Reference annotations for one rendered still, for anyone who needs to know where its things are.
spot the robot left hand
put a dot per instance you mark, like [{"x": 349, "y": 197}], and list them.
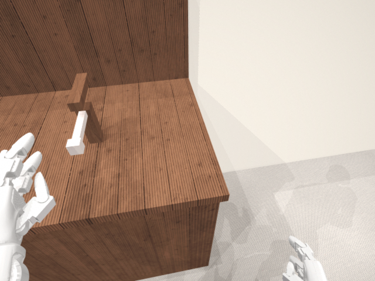
[{"x": 15, "y": 181}]

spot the counter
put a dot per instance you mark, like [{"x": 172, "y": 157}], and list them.
[{"x": 143, "y": 199}]

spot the robot right hand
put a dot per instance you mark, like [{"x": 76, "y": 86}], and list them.
[{"x": 310, "y": 270}]

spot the tap lever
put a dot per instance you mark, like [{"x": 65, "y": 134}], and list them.
[{"x": 75, "y": 145}]

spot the left robot forearm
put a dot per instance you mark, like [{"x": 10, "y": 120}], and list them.
[{"x": 12, "y": 268}]

